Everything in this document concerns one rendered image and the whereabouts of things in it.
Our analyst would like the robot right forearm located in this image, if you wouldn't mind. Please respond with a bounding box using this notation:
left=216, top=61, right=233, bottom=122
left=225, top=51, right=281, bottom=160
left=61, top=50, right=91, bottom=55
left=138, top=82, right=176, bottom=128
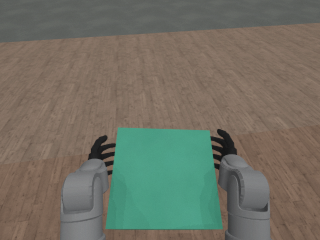
left=218, top=154, right=272, bottom=240

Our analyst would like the carton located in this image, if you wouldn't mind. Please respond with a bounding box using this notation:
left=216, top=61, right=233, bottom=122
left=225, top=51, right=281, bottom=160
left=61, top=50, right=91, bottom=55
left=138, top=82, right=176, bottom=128
left=105, top=127, right=223, bottom=230

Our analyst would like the left robot hand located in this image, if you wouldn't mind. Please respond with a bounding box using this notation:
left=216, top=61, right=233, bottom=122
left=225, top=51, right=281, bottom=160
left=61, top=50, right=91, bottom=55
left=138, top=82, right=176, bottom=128
left=88, top=135, right=116, bottom=175

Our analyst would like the right robot hand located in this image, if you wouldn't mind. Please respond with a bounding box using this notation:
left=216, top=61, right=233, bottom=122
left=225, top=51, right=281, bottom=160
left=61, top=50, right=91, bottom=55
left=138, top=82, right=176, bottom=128
left=210, top=129, right=237, bottom=170

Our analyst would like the robot left forearm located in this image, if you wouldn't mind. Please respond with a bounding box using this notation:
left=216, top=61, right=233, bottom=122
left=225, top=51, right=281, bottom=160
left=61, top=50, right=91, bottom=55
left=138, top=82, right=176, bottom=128
left=60, top=158, right=109, bottom=240

